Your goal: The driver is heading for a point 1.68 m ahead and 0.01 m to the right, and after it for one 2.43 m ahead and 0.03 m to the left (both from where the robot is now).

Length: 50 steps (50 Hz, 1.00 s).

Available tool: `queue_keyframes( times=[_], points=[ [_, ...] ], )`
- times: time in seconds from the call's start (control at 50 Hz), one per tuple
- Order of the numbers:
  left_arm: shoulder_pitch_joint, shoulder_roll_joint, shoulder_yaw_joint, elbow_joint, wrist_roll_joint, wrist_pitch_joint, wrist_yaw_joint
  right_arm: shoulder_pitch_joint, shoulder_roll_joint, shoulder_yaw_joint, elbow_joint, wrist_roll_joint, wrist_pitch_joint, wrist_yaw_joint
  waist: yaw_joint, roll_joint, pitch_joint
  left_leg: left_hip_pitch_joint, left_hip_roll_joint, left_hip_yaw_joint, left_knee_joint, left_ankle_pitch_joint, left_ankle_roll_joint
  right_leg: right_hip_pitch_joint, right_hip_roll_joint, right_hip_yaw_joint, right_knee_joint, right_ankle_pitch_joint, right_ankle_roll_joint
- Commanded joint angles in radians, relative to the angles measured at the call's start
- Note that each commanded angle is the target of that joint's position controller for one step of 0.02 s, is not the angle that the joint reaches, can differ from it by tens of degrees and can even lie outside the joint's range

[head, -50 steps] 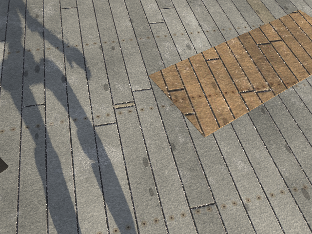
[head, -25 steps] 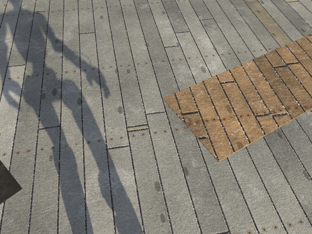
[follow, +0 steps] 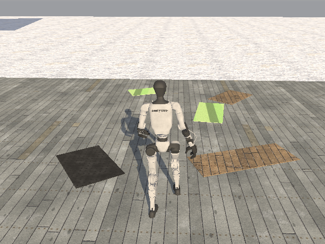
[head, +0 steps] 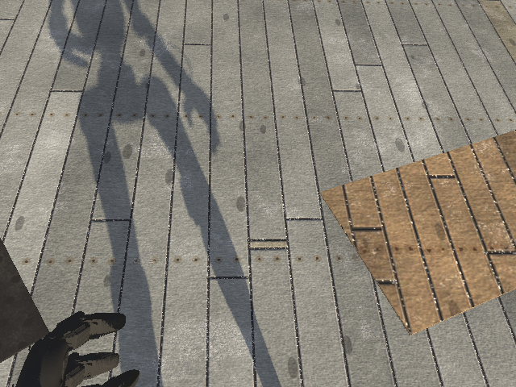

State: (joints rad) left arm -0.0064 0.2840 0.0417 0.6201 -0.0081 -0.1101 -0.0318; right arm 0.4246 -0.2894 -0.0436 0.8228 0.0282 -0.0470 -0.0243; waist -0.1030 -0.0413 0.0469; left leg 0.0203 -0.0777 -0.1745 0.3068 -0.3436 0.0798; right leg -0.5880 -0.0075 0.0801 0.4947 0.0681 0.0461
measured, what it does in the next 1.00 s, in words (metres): walks ahead: right foot, then left foot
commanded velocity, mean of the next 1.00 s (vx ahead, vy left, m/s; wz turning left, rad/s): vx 0.49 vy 0.00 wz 0.14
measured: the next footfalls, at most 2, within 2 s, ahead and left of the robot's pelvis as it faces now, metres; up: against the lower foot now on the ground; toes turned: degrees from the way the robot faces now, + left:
right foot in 0.08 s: +0.25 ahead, -0.13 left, +0.00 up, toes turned +7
left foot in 0.58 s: +0.46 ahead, +0.20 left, +0.00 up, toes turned +18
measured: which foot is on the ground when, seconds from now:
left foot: down 0.00-0.10, up 0.12-0.56, down 0.58-1.00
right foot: up 0.00-0.06, down 0.08-0.60, up 0.62-1.00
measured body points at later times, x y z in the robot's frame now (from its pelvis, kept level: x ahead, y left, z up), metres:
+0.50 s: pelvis +0.28 +0.01 +0.00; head +0.31 +0.03 +0.44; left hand +0.22 +0.30 -0.13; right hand +0.56 -0.15 -0.08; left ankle +0.40 +0.19 -0.71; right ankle +0.21 -0.14 -0.74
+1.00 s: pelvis +0.54 +0.11 +0.00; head +0.57 +0.11 +0.45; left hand +0.69 +0.37 -0.11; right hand +0.61 -0.17 -0.12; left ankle +0.42 +0.19 -0.74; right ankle +0.73 -0.01 -0.70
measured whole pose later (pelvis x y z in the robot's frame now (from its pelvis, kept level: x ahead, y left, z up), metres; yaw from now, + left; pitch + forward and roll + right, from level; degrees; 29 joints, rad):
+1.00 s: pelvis +0.54 +0.11 +0.00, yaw +5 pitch +1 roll +3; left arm 0.13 0.27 0.04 0.75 -0.02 -0.03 -0.05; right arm 0.32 -0.28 -0.07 0.81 0.00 -0.08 -0.01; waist -0.07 -0.04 0.04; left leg 0.08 -0.03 0.24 0.22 -0.30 0.01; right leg -0.64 -0.10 0.00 0.69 0.01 -0.01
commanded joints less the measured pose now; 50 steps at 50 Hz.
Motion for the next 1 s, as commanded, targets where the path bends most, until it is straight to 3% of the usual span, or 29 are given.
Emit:
queue_keyframes(
  times=[0.02,0.04,0.06,0.08,0.1,0.12,0.14,0.16,0.18,0.2,0.24,0.28,0.32,0.38,0.48,0.52,0.54,0.56,0.58,0.6,0.62,0.64,0.66,0.68,0.7,0.76,0.82,0.9,1.0],
  points=[
    [-0.080,0.108,0.034,-0.088,-0.005,-0.026,-0.002,0.009,-0.183,-0.055,-0.047,0.002,0.004,-0.013,0.043,0.155,0.024,-0.055,0.258,-0.196,0.002,0.414,0.087,0.086,0.018,-0.007,-0.030,-0.045,-0.029],
    [-0.031,0.128,0.043,-0.078,-0.005,-0.028,0.002,-0.003,-0.186,-0.059,-0.054,0.000,0.008,-0.012,0.069,0.170,-0.002,-0.046,0.252,-0.199,0.056,0.529,0.076,0.156,0.028,-0.021,-0.035,-0.096,-0.049],
    [0.077,0.159,0.061,-0.053,-0.004,-0.031,0.011,-0.019,-0.176,-0.056,-0.064,-0.005,0.011,-0.007,0.126,0.170,-0.080,-0.054,0.211,-0.175,0.176,0.662,0.053,0.311,0.037,-0.047,-0.064,-0.089,-0.080],
    [0.230,0.189,0.074,-0.032,0.006,-0.030,0.020,-0.045,-0.148,-0.044,-0.090,-0.016,0.013,0.000,0.206,0.155,-0.225,-0.151,0.159,-0.151,0.387,0.618,0.024,0.578,-0.045,0.012,-0.030,-0.099,-0.134],
    [0.366,0.256,0.090,-0.018,0.021,-0.022,0.027,0.038,-0.059,-0.020,-0.113,-0.027,0.009,0.003,0.199,-0.043,-0.402,-0.440,0.035,-0.063,0.729,0.246,-0.030,0.955,-0.275,0.319,0.001,-0.236,-0.236],
    [0.377,0.226,0.080,0.000,0.017,-0.014,0.015,0.123,-0.048,-0.004,-0.129,0.004,0.001,0.005,0.153,-0.318,-0.485,-0.675,-0.013,-0.025,0.961,-0.253,-0.059,1.063,-0.432,0.721,-0.148,-0.448,-0.320],
    [0.326,0.136,0.059,-0.010,0.007,-0.007,0.018,0.057,-0.152,-0.030,-0.115,0.022,0.002,0.005,0.170,-0.164,-0.322,-0.753,0.070,-0.036,1.038,-0.182,-0.065,0.930,-0.396,0.643,-0.196,-0.585,-0.282],
    [0.277,0.107,0.050,-0.009,0.005,0.002,0.024,-0.050,-0.182,-0.038,-0.136,0.020,0.005,0.006,0.177,-0.062,-0.183,-0.755,0.109,0.017,1.023,-0.095,-0.069,0.774,-0.353,0.463,-0.211,-0.512,-0.249],
    [0.241,0.104,0.047,0.005,0.014,0.004,0.023,-0.102,-0.163,-0.037,-0.152,0.005,0.004,0.008,0.153,0.006,-0.095,-0.725,0.144,0.036,0.980,-0.039,-0.072,0.630,-0.312,0.352,-0.240,-0.373,-0.242],
    [0.219,0.085,0.043,0.017,0.021,0.000,0.023,-0.115,-0.149,-0.041,-0.157,-0.005,0.007,0.011,0.128,-0.006,-0.064,-0.688,0.174,0.032,0.934,-0.006,-0.070,0.549,-0.277,0.267,-0.264,-0.284,-0.236],
    [0.197,0.081,0.045,0.035,0.019,-0.011,0.023,-0.091,-0.105,-0.036,-0.158,0.005,0.022,0.019,0.099,-0.053,-0.042,-0.634,0.200,0.053,0.895,0.016,-0.073,0.460,-0.246,0.152,-0.318,-0.215,-0.242],
    [0.193,0.099,0.053,0.057,0.008,-0.021,0.022,-0.128,-0.078,-0.028,-0.182,0.001,0.032,0.020,0.094,-0.040,-0.010,-0.667,0.217,0.062,0.833,0.042,-0.085,0.429,-0.256,0.079,-0.359,-0.157,-0.259],
    [0.201,0.127,0.063,0.075,0.007,-0.022,0.023,-0.170,-0.070,-0.023,-0.203,-0.008,0.031,0.025,0.101,-0.020,0.002,-0.705,0.225,0.065,0.745,0.124,-0.097,0.449,-0.263,0.018,-0.380,-0.104,-0.271],
    [0.219,0.146,0.065,0.099,0.005,-0.015,0.020,-0.244,-0.047,-0.009,-0.217,-0.010,0.011,0.041,0.128,0.005,0.009,-0.657,0.201,0.094,0.537,0.287,-0.087,0.460,-0.220,-0.091,-0.381,-0.033,-0.252],
    [0.317,0.197,0.075,0.158,-0.024,0.010,0.018,-0.405,-0.053,-0.002,-0.275,-0.007,-0.009,0.067,0.173,0.005,0.045,-0.622,0.158,0.157,0.311,0.301,-0.048,0.572,-0.257,-0.132,-0.360,-0.002,-0.226],
    [0.337,0.215,0.076,0.180,-0.035,0.028,0.021,-0.410,-0.076,-0.011,-0.289,-0.015,-0.010,0.071,0.149,-0.013,0.028,-0.577,0.131,0.182,0.264,0.207,-0.020,0.635,-0.281,-0.126,-0.290,0.148,-0.212],
    [0.334,0.224,0.074,0.188,-0.036,0.037,0.022,-0.354,-0.100,-0.024,-0.280,-0.018,-0.011,0.068,0.102,-0.028,-0.016,-0.475,0.103,0.207,0.235,0.184,-0.001,0.641,-0.273,-0.131,-0.204,0.308,-0.197],
    [0.324,0.214,0.064,0.195,-0.037,0.044,0.023,-0.214,-0.138,-0.048,-0.240,-0.020,-0.011,0.063,0.018,-0.024,-0.099,-0.265,0.070,0.235,0.185,0.228,0.027,0.592,-0.235,-0.165,-0.036,0.417,-0.170],
    [0.333,0.172,0.043,0.188,-0.023,0.040,0.026,-0.053,-0.202,-0.076,-0.197,-0.023,-0.006,0.049,-0.055,-0.004,-0.211,0.019,0.127,0.172,0.223,0.274,0.057,0.427,-0.185,-0.184,0.189,0.288,-0.130],
    [0.410,0.050,0.002,0.143,-0.001,0.027,0.019,0.040,-0.312,-0.096,-0.187,-0.048,-0.003,0.033,-0.024,0.232,-0.370,0.382,0.424,-0.289,0.184,0.137,0.196,0.036,-0.033,-0.190,0.595,-0.290,-0.053],
    [0.399,0.097,0.010,0.164,-0.017,0.010,0.017,0.045,-0.259,-0.079,-0.204,-0.043,-0.007,0.034,-0.043,0.232,-0.478,0.375,0.513,-0.542,0.050,0.120,0.243,-0.051,0.026,0.011,0.768,-0.667,-0.051],
    [0.331,0.172,0.036,0.145,-0.050,0.007,0.014,-0.009,-0.199,-0.058,-0.193,-0.040,-0.013,0.039,-0.037,0.179,-0.318,0.262,0.478,-0.374,0.036,0.129,0.195,-0.139,-0.023,0.044,0.817,-0.621,-0.059],
    [0.286,0.161,0.034,0.130,-0.048,0.007,0.016,-0.061,-0.166,-0.049,-0.184,-0.032,-0.019,0.041,-0.003,0.164,-0.202,0.134,0.432,-0.223,0.019,0.181,0.162,-0.152,-0.073,0.012,0.774,-0.541,-0.064],
    [0.269,0.146,0.035,0.132,-0.031,0.013,0.021,-0.121,-0.130,-0.041,-0.177,-0.031,-0.024,0.045,0.033,0.137,-0.138,0.023,0.389,-0.133,-0.015,0.207,0.139,-0.127,-0.106,0.001,0.718,-0.466,-0.060],
    [0.290,0.139,0.040,0.143,-0.024,0.028,0.024,-0.164,-0.098,-0.033,-0.178,-0.034,-0.034,0.047,0.069,0.160,-0.103,-0.066,0.355,-0.056,-0.058,0.242,0.123,-0.065,-0.134,0.008,0.683,-0.402,-0.054],
    [0.334,0.082,0.033,0.164,-0.026,0.067,0.025,-0.211,-0.086,-0.039,-0.156,-0.043,-0.066,0.046,0.115,0.136,-0.065,-0.172,0.341,0.073,-0.152,0.332,0.131,-0.003,-0.139,0.012,0.661,-0.298,-0.030],
    [0.266,0.068,0.032,0.139,-0.021,0.074,0.027,-0.200,-0.094,-0.047,-0.124,-0.051,-0.074,0.032,0.108,0.108,-0.012,-0.152,0.327,0.183,-0.182,0.389,0.118,-0.078,-0.133,0.035,0.534,-0.171,-0.017],
    [0.146,0.037,0.015,0.100,-0.012,0.063,0.001,-0.176,-0.130,-0.058,-0.099,-0.042,-0.065,0.017,0.066,0.085,0.029,-0.113,0.319,0.295,-0.202,0.397,0.095,-0.062,-0.114,-0.034,0.284,-0.005,-0.031],
    [0.024,0.044,0.011,0.028,-0.012,0.063,-0.029,-0.109,-0.167,-0.076,-0.054,-0.016,-0.030,0.010,0.031,0.072,0.069,0.056,0.373,0.347,-0.138,0.499,0.078,-0.119,-0.093,-0.098,0.152,-0.090,-0.085]
  ],
)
